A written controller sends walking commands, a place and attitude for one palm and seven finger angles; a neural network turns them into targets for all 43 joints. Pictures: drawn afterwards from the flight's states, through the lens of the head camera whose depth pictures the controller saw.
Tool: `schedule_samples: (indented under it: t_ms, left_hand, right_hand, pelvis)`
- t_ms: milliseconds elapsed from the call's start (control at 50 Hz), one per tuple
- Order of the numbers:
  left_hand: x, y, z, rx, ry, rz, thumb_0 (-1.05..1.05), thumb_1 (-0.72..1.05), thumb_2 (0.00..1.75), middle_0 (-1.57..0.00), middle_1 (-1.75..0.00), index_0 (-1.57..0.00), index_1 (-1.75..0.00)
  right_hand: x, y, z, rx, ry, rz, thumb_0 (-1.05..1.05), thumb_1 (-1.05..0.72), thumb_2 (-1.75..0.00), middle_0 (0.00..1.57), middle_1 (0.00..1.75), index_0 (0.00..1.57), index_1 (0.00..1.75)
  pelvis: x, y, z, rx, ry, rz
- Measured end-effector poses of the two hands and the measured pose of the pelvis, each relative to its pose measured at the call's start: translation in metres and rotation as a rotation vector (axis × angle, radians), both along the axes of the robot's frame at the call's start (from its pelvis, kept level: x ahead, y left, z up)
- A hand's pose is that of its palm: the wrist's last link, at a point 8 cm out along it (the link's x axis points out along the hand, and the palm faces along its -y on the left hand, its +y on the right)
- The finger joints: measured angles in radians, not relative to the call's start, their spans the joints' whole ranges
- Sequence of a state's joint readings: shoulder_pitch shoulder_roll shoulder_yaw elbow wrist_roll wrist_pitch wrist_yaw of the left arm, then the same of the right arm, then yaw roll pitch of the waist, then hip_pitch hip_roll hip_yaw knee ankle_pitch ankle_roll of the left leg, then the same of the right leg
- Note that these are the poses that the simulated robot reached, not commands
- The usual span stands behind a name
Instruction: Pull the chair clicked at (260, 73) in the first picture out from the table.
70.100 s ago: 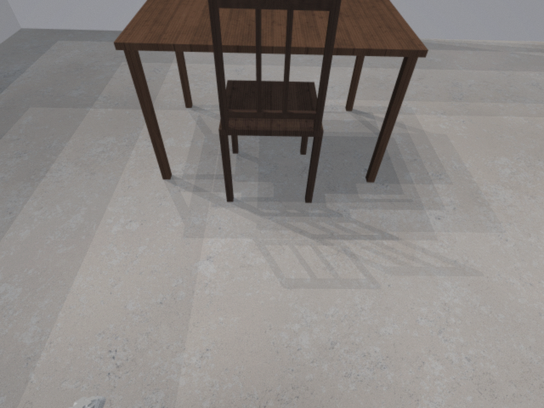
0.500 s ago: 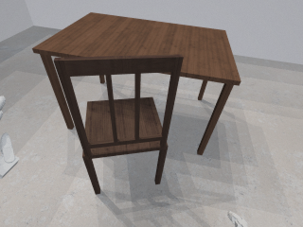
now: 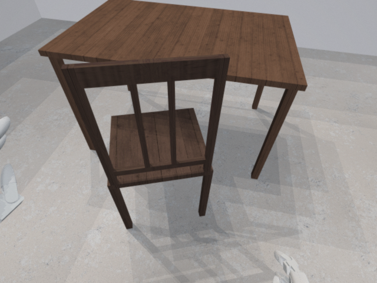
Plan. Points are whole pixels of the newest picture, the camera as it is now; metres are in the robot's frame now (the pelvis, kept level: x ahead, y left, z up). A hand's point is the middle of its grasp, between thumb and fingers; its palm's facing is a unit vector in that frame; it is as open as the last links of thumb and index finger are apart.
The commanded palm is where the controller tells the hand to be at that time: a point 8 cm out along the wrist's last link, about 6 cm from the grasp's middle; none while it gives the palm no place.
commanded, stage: let the arm hang, fingers relaxed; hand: left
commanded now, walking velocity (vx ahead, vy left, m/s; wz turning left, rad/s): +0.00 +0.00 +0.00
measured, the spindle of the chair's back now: (141, 131) +0.56 +0.18 -0.05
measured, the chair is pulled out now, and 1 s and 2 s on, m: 0.25 0.25 0.25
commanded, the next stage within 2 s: look to check the result in 1.12 s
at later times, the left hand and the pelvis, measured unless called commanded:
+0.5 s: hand out of the picture +0.04 +0.19 -0.16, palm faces +0.02 -0.97 -0.24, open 7.0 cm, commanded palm none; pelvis +0.02 +0.00 +0.01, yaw +2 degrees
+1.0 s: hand out of the picture +0.02 +0.15 -0.16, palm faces +0.04 -0.98 -0.21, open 7.3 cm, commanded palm none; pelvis +0.03 -0.01 +0.02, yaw +2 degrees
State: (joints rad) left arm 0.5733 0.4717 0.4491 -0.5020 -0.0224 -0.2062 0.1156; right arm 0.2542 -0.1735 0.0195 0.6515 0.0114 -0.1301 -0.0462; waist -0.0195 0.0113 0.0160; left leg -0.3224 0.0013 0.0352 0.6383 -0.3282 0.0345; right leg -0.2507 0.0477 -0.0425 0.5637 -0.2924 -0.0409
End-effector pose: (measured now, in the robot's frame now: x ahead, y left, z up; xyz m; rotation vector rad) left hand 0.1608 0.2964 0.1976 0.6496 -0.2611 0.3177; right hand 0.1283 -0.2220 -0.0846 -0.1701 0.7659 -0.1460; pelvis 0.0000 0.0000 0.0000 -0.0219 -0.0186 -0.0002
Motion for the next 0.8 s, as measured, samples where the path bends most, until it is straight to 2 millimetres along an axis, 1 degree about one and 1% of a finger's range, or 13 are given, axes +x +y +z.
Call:
schedule_samples:
  t_ms: [40,60,100,160,220,240,280,300,340,400,540,640,800]
  left_hand:
    - [0.005,0.003,-0.009,-0.01,0.027,0.013,0.01,0.89,0.89,-0.22,-0.31,-0.21,-0.31]
    - [0.012,0.007,-0.028,-0.037,0.086,0.034,0.01,0.89,0.89,-0.21,-0.31,-0.21,-0.31]
    - [0.024,0.017,-0.085,-0.164,0.263,0.103,0.0,0.89,0.9,-0.21,-0.31,-0.21,-0.3]
    - [0.024,0.016,-0.194,-0.404,0.593,0.214,0.0,0.9,0.9,-0.2,-0.3,-0.2,-0.3]
    - [-0.008,-0.018,-0.287,-0.576,0.975,0.25,0.01,0.91,0.9,-0.2,-0.3,-0.19,-0.3]
    - [-0.024,-0.034,-0.309,-0.609,1.097,0.241,0.01,0.91,0.9,-0.2,-0.3,-0.19,-0.3]
    - [-0.058,-0.068,-0.337,-0.663,1.303,0.21,0.01,0.91,0.89,-0.2,-0.3,-0.19,-0.3]
    - [-0.069,-0.075,-0.342,-0.706,1.332,0.239,0.0,0.94,0.89,-0.2,-0.3,-0.2,-0.3]
    - [-0.08,-0.07,-0.342,-0.714,1.336,0.286,-0.04,1.01,0.89,-0.21,-0.3,-0.2,-0.3]
    - [-0.098,-0.064,-0.337,-0.67,1.389,0.317,-0.05,1.03,0.89,-0.21,-0.3,-0.21,-0.3]
    - [-0.136,-0.058,-0.319,-0.595,1.513,0.4,-0.02,0.96,0.89,-0.21,-0.3,-0.2,-0.3]
    - [-0.144,-0.065,-0.315,-0.594,1.534,0.419,0.0,0.93,0.89,-0.2,-0.3,-0.2,-0.3]
    - [-0.141,-0.088,-0.319,-0.631,1.523,0.386,0.01,0.92,0.89,-0.2,-0.3,-0.2,-0.3]
  right_hand:
    - [0.002,-0.005,-0.004,-0.003,0.02,0.006,0.01,-0.9,-0.9,0.2,0.3,0.2,0.3]
    - [0.003,-0.008,-0.01,0.0,0.044,0.016,0.01,-0.9,-0.9,0.2,0.3,0.2,0.3]
    - [0.001,-0.012,-0.024,-0.001,0.117,0.024,0.01,-0.9,-0.9,0.2,0.3,0.2,0.3]
    - [-0.007,-0.014,-0.04,-0.016,0.223,0.025,0.01,-0.9,-0.9,0.2,0.3,0.2,0.3]
    - [-0.023,-0.011,-0.04,-0.029,0.292,0.002,0.01,-0.9,-0.9,0.2,0.3,0.2,0.3]
    - [-0.029,-0.009,-0.039,-0.03,0.308,-0.011,0.01,-0.9,-0.9,0.2,0.3,0.2,0.3]
    - [-0.043,-0.007,-0.038,-0.027,0.349,-0.04,0.01,-0.9,-0.9,0.2,0.3,0.2,0.3]
    - [-0.051,-0.006,-0.038,-0.025,0.376,-0.051,0.01,-0.9,-0.9,0.2,0.3,0.2,0.3]
    - [-0.066,-0.005,-0.04,-0.019,0.449,-0.053,0.01,-0.9,-0.9,0.2,0.3,0.2,0.3]
    - [-0.084,-0.005,-0.047,0.009,0.546,-0.064,0.01,-0.9,-0.9,0.2,0.3,0.2,0.3]
    - [-0.102,-0.001,-0.05,0.073,0.627,-0.094,0.01,-0.9,-0.9,0.2,0.3,0.2,0.3]
    - [-0.107,0.0,-0.053,0.091,0.648,-0.092,0.01,-0.9,-0.9,0.2,0.3,0.2,0.3]
    - [-0.112,-0.001,-0.054,0.095,0.66,-0.091,0.01,-0.9,-0.9,0.2,0.3,0.2,0.3]
  pelvis:
    - [0.005,0.001,0.0,-0.007,0.016,0.008]
    - [0.007,0.003,-0.002,-0.009,0.025,0.022]
    - [0.01,0.008,-0.006,-0.012,0.032,0.053]
    - [0.015,0.013,-0.014,0.0,0.026,0.077]
    - [0.018,0.014,-0.013,0.029,0.016,0.054]
    - [0.019,0.013,-0.011,0.039,0.013,0.044]
    - [0.019,0.012,-0.007,0.053,0.01,0.025]
    - [0.018,0.01,-0.005,0.054,0.01,0.024]
    - [0.018,0.006,-0.002,0.052,0.011,0.029]
    - [0.019,0.001,0.001,0.04,0.012,0.032]
    - [0.024,-0.004,0.014,0.022,0.014,0.031]
    - [0.025,-0.007,0.016,0.022,0.007,0.032]
    - [0.025,-0.01,0.017,0.024,-0.004,0.035]
